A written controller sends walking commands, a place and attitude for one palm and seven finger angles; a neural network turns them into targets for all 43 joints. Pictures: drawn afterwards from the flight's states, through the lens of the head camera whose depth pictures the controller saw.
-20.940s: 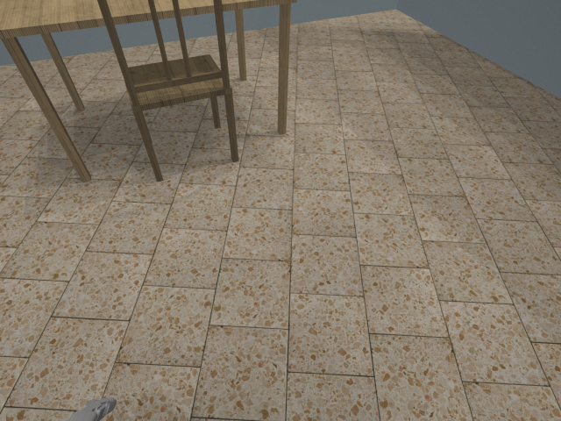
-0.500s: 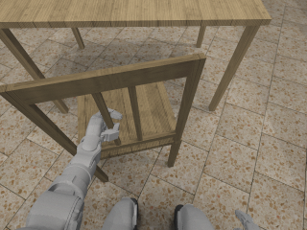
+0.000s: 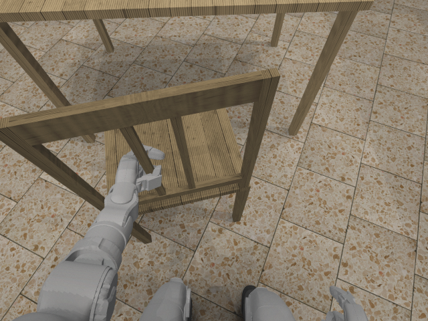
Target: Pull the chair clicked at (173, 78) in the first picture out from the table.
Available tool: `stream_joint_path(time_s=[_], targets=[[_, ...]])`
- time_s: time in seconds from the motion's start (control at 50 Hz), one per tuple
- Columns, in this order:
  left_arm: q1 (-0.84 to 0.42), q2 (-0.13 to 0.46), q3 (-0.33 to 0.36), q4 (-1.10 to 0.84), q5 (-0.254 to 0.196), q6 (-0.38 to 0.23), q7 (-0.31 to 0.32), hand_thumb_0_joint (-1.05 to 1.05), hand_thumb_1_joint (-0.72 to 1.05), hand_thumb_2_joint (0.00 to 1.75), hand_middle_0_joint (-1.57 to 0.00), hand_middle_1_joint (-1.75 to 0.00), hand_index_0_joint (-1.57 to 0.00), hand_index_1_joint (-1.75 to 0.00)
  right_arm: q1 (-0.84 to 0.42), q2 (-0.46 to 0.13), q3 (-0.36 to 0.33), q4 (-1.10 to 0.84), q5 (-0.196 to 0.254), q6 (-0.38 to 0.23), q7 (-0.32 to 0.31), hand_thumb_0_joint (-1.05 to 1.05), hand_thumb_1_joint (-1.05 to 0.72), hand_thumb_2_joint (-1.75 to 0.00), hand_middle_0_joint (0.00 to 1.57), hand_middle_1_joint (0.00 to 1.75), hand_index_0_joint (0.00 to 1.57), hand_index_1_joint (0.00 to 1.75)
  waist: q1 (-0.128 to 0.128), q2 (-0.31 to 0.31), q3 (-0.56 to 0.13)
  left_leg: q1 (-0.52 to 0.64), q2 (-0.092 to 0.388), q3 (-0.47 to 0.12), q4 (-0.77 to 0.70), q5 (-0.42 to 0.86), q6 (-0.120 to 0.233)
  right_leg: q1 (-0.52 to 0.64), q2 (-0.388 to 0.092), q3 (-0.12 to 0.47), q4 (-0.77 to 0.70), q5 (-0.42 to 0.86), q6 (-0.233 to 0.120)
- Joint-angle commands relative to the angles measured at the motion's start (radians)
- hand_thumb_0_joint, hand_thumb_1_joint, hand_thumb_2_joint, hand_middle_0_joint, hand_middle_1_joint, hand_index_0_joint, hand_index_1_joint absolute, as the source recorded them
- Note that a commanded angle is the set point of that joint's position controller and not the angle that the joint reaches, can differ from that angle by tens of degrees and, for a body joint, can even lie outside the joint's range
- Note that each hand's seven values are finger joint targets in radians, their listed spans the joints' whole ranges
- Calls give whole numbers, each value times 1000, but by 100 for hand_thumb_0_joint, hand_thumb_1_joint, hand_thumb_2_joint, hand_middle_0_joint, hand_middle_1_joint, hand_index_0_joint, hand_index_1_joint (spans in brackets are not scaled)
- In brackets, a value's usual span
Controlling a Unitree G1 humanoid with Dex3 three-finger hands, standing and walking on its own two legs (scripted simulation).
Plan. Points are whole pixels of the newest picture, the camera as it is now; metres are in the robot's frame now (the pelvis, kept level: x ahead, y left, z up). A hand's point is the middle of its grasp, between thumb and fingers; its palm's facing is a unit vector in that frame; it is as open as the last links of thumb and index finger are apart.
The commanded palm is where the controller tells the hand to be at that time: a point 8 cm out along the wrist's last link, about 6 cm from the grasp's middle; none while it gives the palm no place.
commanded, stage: step backward, pulling the chair out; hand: left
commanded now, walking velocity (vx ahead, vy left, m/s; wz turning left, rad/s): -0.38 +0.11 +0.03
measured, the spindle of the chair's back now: (148, 167) +0.42 +0.15 -0.07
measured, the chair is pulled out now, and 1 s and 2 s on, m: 0.37 0.60 0.68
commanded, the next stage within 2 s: stop walking, hand still on the chair in 0.72 s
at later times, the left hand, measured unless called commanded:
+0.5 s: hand (150, 221) +0.29 +0.13 -0.06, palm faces -0.05 -0.98 -0.21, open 5.2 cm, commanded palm +0.29 +0.19 -0.05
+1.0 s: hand (140, 300) +0.15 +0.13 -0.05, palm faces -0.04 -0.98 -0.21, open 5.2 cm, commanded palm +0.14 +0.19 -0.03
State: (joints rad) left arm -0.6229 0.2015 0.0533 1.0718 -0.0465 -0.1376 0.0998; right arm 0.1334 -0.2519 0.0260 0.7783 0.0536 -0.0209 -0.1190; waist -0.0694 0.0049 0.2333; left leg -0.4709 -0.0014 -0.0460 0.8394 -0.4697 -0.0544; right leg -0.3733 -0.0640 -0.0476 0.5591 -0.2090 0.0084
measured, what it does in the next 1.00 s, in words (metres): walks backwards: left foot, then right foot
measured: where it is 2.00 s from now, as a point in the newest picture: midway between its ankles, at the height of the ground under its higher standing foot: outside the picture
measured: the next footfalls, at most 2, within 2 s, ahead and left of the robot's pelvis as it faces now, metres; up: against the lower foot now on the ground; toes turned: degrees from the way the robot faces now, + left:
left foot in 0.08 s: +0.04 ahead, +0.17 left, +0.00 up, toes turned +1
right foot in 0.28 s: +0.01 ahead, -0.12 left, +0.00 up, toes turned -4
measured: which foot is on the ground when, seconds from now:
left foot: up 0.00-0.06, down 0.08-0.34, up 0.36-0.52, down 0.54-0.78, up 0.80-0.98, down 1.00-1.00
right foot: down 0.00-0.16, up 0.18-0.26, down 0.28-0.58, up 0.60-0.74, down 0.76-1.00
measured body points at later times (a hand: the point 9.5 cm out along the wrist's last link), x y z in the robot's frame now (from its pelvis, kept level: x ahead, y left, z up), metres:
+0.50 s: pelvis -0.09 +0.02 +0.00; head +0.01 +0.00 +0.44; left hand +0.29 +0.18 -0.04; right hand +0.00 -0.24 -0.14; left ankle -0.08 +0.17 -0.71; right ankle -0.03 -0.12 -0.73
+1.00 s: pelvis -0.20 +0.02 +0.00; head -0.13 -0.01 +0.44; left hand +0.15 +0.18 -0.04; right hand -0.12 -0.25 -0.14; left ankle -0.20 +0.16 -0.73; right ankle -0.17 -0.10 -0.73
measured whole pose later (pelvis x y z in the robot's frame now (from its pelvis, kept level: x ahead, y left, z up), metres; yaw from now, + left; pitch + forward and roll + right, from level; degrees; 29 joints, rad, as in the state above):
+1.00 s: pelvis -0.20 +0.02 +0.00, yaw +0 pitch +0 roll +0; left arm -0.44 0.15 0.03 0.90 -0.04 -0.09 0.09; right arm 0.21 -0.28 0.01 0.70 0.05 0.02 -0.11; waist -0.09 0.05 0.18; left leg -0.25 0.04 0.00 0.54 -0.26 -0.03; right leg -0.32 -0.05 -0.07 0.58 -0.25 0.01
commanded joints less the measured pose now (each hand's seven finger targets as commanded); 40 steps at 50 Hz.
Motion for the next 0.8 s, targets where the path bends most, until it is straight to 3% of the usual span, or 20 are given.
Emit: stream_joint_path(time_s=[0.0, 0.08, 0.1, 0.14, 0.18, 0.22, 0.26, 0.28, 0.3, 0.32, 0.34, 0.42, 0.48, 0.52, 0.56, 0.58, 0.62, 0.72, 0.76, 0.78], targets=[[-284, 219, 13, -233, 15, -37, 10, 0, 90, 90, -50, -145, -50, -145, 54, -118, -29, -86, -1, -16, -30, 0, -90, -90, 20, 30, 20, 30, 41, -121, -625, 149, 39, -10, -272, 176, -7, 437, -294, 136, 7, 810, -101], [-326, 130, -41, -289, 8, -29, 4, 0, 90, 90, -50, -145, -50, -145, 77, -162, -66, -124, -2, 26, -22, 0, -90, -90, 20, 30, 20, 30, 45, 46, -617, 389, 257, -110, -350, 939, 106, 211, -82, 40, 97, 353, 9], [-335, 90, -63, -275, 10, -35, -5, 0, 90, 90, -50, -145, -50, -145, 103, -157, -72, -115, 0, 31, -8, 0, -90, -90, 20, 30, 20, 30, 39, 46, -624, 428, 272, -95, -339, 946, 118, 188, -46, 34, 87, 208, 7], [-368, 77, -75, -327, 26, -53, -19, 0, 90, 90, -50, -145, -50, -145, 64, -136, -66, -137, -28, 36, 4, 0, -90, -90, 20, 30, 20, 30, 32, 251, -615, 400, 299, -136, -376, 982, 137, 133, -25, 21, 197, -58, 2], [-350, 92, -54, -321, 41, -74, -10, 0, 90, 90, -50, -145, -50, -145, 75, -132, -70, -135, -34, 35, 19, 0, -90, -90, 20, 30, 20, 30, 35, 293, -567, 395, 329, -148, -375, 1003, 166, 84, -1, 25, 208, -222, -14], [-312, 109, -38, -296, 47, -97, -5, 0, 90, 90, -50, -145, -50, -145, 110, -134, -79, -119, -28, 26, 31, 0, -90, -90, 20, 30, 20, 30, 33, 243, -592, 483, 320, -122, -278, 1119, 154, 109, -6, 37, 75, -62, -25], [-297, 131, -29, -267, 46, -111, -10, 0, 90, 90, -50, -145, -50, -145, 131, -134, -77, -109, -18, 23, 33, 0, -90, -90, 20, 30, 20, 30, 29, 128, -625, 431, 267, -78, -183, 1003, 102, 246, -45, 61, -74, 335, -28], [-322, 147, -35, -266, 48, -123, -13, 0, 90, 90, -50, -145, -50, -145, 126, -116, -72, -104, -12, 19, 26, 0, -90, -90, 20, 30, 20, 30, 23, 28, -628, 338, 200, -13, -136, 811, 52, 344, -124, 109, -110, 623, -50], [-356, 173, -35, -266, 48, -132, -15, 0, 90, 90, -50, -145, -50, -145, 97, -102, -65, -112, -8, 12, 15, 0, -90, -90, 20, 30, 20, 30, 26, -53, -589, 202, 120, 41, -63, 374, 6, 384, -235, 188, -120, 803, -102], [-341, 227, 7, -255, 41, -111, -4, 0, 90, 90, -50, -145, -50, -145, 87, -128, -73, -108, -3, 5, 2, 0, -90, -90, 20, 30, 20, 30, 35, -175, -634, 110, 51, 20, 28, 50, -8, 447, -313, 239, -105, 990, -155], [-284, 257, 27, -215, 32, -80, -2, 0, 90, 90, -50, -145, -50, -145, 72, -143, -75, -114, 2, 1, -4, 0, -90, -90, 20, 30, 20, 30, 51, -170, -620, 68, 41, -30, 109, -38, -1, 434, -358, 239, -96, 1000, -177], [-288, 204, 20, -236, 28, -62, 1, 0, 90, 90, -50, -145, -50, -145, 50, -98, -31, -105, -6, -6, -16, 0, -90, -90, 20, 30, 20, 30, 48, -151, -603, 109, 42, -24, -94, 3, -3, 414, -306, 140, -56, 843, -132], [-291, 187, -12, -243, 13, -42, 4, 0, 90, 90, -50, -145, -50, -145, 73, -122, -34, -92, -2, 8, -33, 0, -90, -90, 20, 30, 20, 30, 39, -126, -617, 272, 63, 42, -400, 343, 2, 356, -235, 94, 6, 673, -61], [-328, 140, -42, -282, 9, -47, 0, 0, 90, 90, -50, -145, -50, -145, 72, -161, -58, -117, -4, 19, -32, 0, -90, -90, 20, 30, 20, 30, 49, 16, -608, 371, 229, -81, -397, 810, 80, 218, -101, 30, 65, 414, 10], [-344, 76, -65, -251, 10, -44, -9, 0, 90, 90, -50, -145, -50, -145, 109, -154, -65, -116, -9, 35, -12, 0, -90, -90, 20, 30, 20, 30, 44, 116, -579, 419, 313, -111, -395, 936, 146, 105, -11, 17, 165, -2, 10], [-402, 54, -89, -326, 21, -64, -19, 0, 90, 90, -50, -145, -50, -145, 76, -130, -58, -135, -30, 32, 1, 0, -90, -90, 20, 30, 20, 30, 33, 289, -580, 429, 335, -149, -416, 971, 171, 50, -10, 14, 244, -189, 7], [-387, 64, -73, -293, 31, -76, -11, 0, 90, 90, -50, -145, -50, -145, 65, -121, -58, -126, -35, 27, 14, 0, -90, -90, 20, 30, 20, 30, 41, 328, -518, 371, 358, -157, -416, 956, 200, 23, -6, 36, 328, -309, -13], [-306, 110, -34, -224, 29, -113, -19, 0, 90, 90, -50, -145, -50, -145, 130, -141, -73, -94, -15, 4, 26, 0, -90, -90, 20, 30, 20, 30, 49, 174, -593, 492, 300, -122, -239, 909, 130, 186, -8, 47, -165, 64, -19], [-288, 153, -37, -195, 35, -116, -31, 0, 90, 90, -50, -145, -50, -145, 131, -116, -56, -96, 1, 1, 16, 0, -90, -90, 20, 30, 20, 30, 38, -62, -580, 297, 172, 21, -137, 579, 48, 365, -152, 134, -191, 605, -53], [-326, 177, -32, -200, 30, -109, -32, 0, 90, 90, -50, -145, -50, -145, 93, -106, -51, -117, 9, -3, 8, 0, -90, -90, 20, 30, 20, 30, 35, -134, -542, 157, 102, 47, -73, 169, 13, 371, -257, 198, -158, 749, -108]])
